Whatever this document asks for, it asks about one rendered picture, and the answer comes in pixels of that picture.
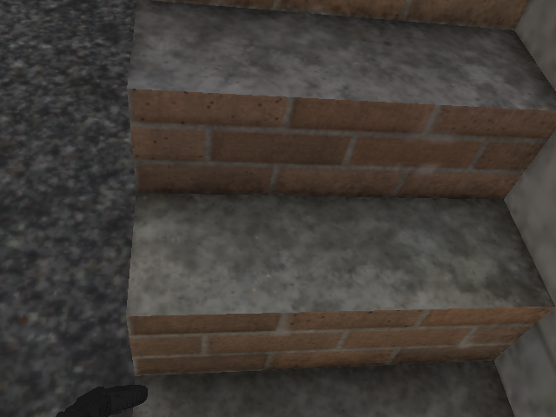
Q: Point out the left robot hand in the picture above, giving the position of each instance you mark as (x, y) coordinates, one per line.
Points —
(103, 402)

